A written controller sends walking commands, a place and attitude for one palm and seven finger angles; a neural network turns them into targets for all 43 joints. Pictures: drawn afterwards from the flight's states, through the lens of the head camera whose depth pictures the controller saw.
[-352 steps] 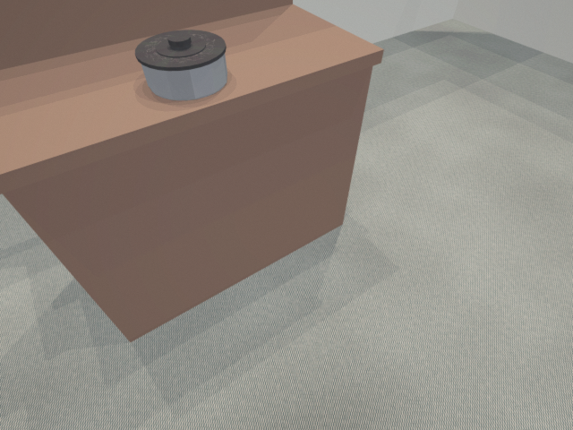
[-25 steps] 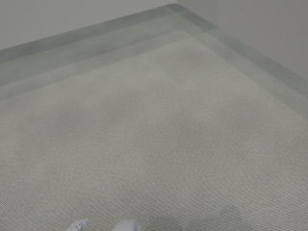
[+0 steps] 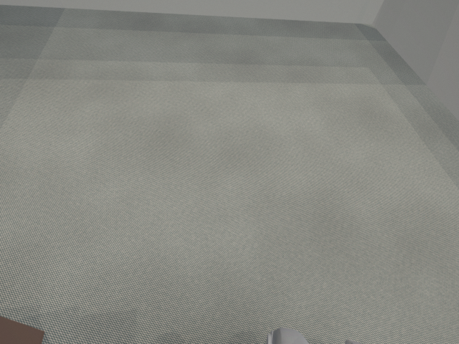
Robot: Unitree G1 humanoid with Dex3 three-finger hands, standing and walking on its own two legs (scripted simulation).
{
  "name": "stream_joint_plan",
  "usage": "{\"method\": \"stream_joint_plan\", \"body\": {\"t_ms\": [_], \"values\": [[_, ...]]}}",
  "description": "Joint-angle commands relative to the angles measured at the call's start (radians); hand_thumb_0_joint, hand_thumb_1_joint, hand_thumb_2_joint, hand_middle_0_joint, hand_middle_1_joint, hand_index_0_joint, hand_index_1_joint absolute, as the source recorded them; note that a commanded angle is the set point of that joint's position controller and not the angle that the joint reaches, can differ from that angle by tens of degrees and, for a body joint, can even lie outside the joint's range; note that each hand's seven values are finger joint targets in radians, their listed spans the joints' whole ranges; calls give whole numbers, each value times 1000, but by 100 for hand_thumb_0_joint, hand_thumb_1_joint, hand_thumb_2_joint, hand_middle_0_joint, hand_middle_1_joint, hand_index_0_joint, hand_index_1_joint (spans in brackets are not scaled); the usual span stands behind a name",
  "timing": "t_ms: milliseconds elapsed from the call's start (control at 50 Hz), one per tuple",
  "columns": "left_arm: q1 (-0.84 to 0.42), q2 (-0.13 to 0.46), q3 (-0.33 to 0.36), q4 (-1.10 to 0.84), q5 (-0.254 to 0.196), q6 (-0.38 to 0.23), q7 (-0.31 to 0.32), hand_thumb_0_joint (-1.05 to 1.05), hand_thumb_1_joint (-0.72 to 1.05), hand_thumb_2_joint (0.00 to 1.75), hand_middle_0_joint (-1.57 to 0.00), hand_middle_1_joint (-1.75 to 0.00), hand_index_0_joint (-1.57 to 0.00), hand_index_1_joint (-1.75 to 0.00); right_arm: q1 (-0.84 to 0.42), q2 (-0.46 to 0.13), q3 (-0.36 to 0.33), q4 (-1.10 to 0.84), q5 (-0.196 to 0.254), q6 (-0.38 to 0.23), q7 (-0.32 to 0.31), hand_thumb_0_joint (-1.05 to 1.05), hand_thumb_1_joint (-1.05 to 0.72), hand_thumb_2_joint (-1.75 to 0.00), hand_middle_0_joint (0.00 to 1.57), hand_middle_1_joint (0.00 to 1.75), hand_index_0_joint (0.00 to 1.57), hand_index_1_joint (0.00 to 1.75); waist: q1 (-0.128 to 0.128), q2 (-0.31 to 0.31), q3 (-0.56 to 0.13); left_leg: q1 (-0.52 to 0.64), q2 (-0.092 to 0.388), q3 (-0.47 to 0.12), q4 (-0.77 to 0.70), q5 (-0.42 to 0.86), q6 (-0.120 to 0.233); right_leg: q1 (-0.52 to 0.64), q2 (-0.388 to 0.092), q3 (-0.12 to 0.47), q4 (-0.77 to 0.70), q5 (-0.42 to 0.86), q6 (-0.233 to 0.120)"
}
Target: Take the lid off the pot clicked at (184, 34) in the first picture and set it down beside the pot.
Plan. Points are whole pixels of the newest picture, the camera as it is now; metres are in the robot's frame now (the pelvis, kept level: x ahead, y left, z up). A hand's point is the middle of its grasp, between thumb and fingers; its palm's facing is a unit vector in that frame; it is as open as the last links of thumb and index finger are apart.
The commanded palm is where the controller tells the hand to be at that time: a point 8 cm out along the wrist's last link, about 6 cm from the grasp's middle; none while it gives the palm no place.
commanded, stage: turn to face it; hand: left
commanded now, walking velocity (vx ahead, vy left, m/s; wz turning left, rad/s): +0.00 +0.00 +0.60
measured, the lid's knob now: out of the picture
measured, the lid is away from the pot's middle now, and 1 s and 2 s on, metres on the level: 0.00 0.00 0.00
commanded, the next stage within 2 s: none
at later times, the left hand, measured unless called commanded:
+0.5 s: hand out of the picture +0.09 +0.17 -0.14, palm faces +0.27 -0.91 -0.31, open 7.4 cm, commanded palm none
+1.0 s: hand out of the picture -0.12 +0.19 -0.19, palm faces +0.62 -0.74 -0.28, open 7.4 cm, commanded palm none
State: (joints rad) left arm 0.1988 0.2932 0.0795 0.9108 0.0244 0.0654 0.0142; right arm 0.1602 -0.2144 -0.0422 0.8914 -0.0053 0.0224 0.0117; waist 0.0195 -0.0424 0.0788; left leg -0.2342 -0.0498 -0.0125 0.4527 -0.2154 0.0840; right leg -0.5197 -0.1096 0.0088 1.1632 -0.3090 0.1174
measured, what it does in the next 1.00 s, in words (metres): steps on the spot, turning left: right foot, then left foot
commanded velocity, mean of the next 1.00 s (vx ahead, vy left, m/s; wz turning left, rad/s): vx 0.00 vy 0.00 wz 0.60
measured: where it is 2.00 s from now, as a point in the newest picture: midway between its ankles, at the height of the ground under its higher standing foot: outside the picture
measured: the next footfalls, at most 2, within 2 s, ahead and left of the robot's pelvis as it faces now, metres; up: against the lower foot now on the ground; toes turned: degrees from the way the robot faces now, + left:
right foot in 0.42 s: +0.07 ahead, -0.16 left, +0.00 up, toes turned +17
left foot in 0.88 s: -0.01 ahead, +0.09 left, +0.00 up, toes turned +38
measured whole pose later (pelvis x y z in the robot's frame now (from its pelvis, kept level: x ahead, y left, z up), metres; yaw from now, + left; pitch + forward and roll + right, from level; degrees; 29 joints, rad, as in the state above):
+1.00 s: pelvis +0.00 -0.01 -0.01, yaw +36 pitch +0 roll -1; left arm 0.26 0.30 0.07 0.93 0.02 0.08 0.03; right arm 0.09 -0.24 -0.05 0.87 -0.01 0.02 0.02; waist 0.04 -0.05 0.11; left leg -0.29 -0.02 0.04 0.60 -0.31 0.06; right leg -0.42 -0.13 -0.07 1.10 -0.52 0.09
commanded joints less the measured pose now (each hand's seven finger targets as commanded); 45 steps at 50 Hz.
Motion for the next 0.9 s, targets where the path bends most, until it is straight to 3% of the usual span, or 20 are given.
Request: {"method": "stream_joint_plan", "body": {"t_ms": [0,180,280,340,360,380,400,420,440,480,500,540,580,640,780,820,840,860,880], "values": [[-14,82,21,-76,-2,-25,8,0,90,90,-20,-30,-20,-30,74,-213,-66,-48,-3,-16,-21,0,-90,-90,20,30,20,30,-35,137,-103,141,245,-293,-164,277,38,-75,5,28,-30,12,12],[-127,58,8,-136,-14,-35,15,0,90,90,-20,-30,-20,-30,130,-213,-77,-29,-15,-7,-26,0,-90,-90,20,30,20,30,-67,161,-110,140,247,-464,-119,287,108,-23,57,45,-255,-100,-8],[-100,44,0,-142,-23,-43,21,0,90,90,-20,-30,-20,-30,122,-216,-82,-26,-17,1,-28,0,-90,-90,20,30,20,30,-55,186,-149,88,211,-513,-71,398,91,131,113,39,-426,-106,-35],[-32,58,4,-131,-27,-55,26,0,90,90,-20,-30,-20,-30,87,-201,-84,-31,-7,3,-23,0,-90,-90,20,30,20,30,-19,168,-170,-11,160,-495,-13,369,42,328,123,30,-665,36,-48],[4,78,10,-123,-28,-64,29,0,90,90,-20,-30,-20,-30,87,-182,-80,-33,0,2,-19,0,-90,-90,20,30,20,30,-2,123,-191,-88,125,-456,38,255,-1,464,75,59,-806,130,-56],[14,145,23,-124,-18,-72,36,0,90,90,-20,-30,-20,-30,116,-121,-72,-37,12,1,-15,0,-90,-90,20,30,20,30,-2,-88,-208,-292,44,-322,186,-83,-72,650,-141,249,-888,140,-112],[21,197,29,-133,-7,-69,36,0,90,90,-20,-30,-20,-30,112,-116,-73,-62,2,1,-18,0,-90,-90,20,30,20,30,7,-227,-178,-411,-65,-114,414,-373,-136,604,-373,457,-896,230,-240],[12,182,22,-140,-8,-64,36,0,90,90,-20,-30,-20,-30,102,-154,-84,-60,-12,7,-17,0,-90,-90,20,30,20,30,-5,-116,-142,-361,-18,-127,588,-374,-128,450,-383,387,-889,246,-290],[-55,124,17,-147,-11,-67,40,0,90,90,-20,-30,-20,-30,106,-153,-86,-46,-13,18,-10,0,-90,-90,20,30,20,30,-40,-76,-102,-350,13,-130,664,-307,-130,397,-321,294,-896,241,-281],[-101,83,0,-152,-14,-70,29,0,90,90,-20,-30,-20,-30,116,-139,-82,-14,-15,30,7,0,-90,-90,20,30,20,30,-66,-106,-48,-347,47,-69,757,-197,-147,357,-203,137,-862,301,-242],[-89,70,-3,-148,-13,-76,25,0,90,90,-20,-30,-20,-30,116,-131,-79,-15,-14,31,12,0,-90,-90,20,30,20,30,-64,-127,-43,-355,51,-51,771,-169,-156,369,-181,77,-846,378,-228],[-44,74,-3,-132,-9,-80,25,0,90,90,-20,-30,-20,-30,86,-124,-75,-21,-10,35,17,0,-90,-90,20,30,20,30,-47,-126,-34,-360,59,-29,758,-150,-166,390,-180,33,-835,442,-220],[13,92,3,-117,-6,-79,24,0,90,90,-20,-30,-20,-30,32,-124,-69,-34,-11,40,18,0,-90,-90,20,30,20,30,-20,-129,-29,-357,69,-8,718,-161,-175,414,-193,21,-826,477,-226],[52,111,10,-100,1,-75,22,0,90,90,-20,-30,-20,-30,-31,-117,-63,-52,-9,42,20,0,-90,-90,20,30,20,30,-1,-147,-20,-336,79,19,624,-192,-177,428,-214,-9,-817,491,-235],[98,155,27,-82,6,-60,18,0,90,90,-20,-30,-20,-30,-100,-105,-38,-78,-1,19,21,0,-90,-90,20,30,20,30,33,-212,-85,-169,54,116,283,-204,-139,486,-235,-92,-704,667,-218],[83,165,31,-79,0,-57,15,0,90,90,-20,-30,-20,-30,-38,-125,-43,-68,-4,11,17,0,-90,-90,20,30,20,30,-7,-174,-131,-54,38,132,114,-91,-124,473,-228,-138,-605,651,-179],[73,156,30,-79,-8,-57,13,0,90,90,-20,-30,-20,-30,36,-162,-53,-52,-8,2,17,0,-90,-90,20,30,20,30,-50,-80,-174,106,56,98,-32,60,-108,391,-215,-169,-452,574,-136],[78,106,23,-106,-16,-55,6,0,90,90,-20,-30,-20,-30,116,-272,-82,-41,-16,-10,11,0,-90,-90,20,30,20,30,-96,178,-254,342,271,-170,-68,356,-16,136,-107,-209,-212,170,-65],[31,48,0,-149,-16,-52,4,0,90,90,-20,-30,-20,-30,191,-360,-103,-27,-1,-10,2,0,-90,-90,20,30,20,30,-125,382,-289,409,466,-422,-45,873,109,-71,-1,-127,-35,-378,-16]]}}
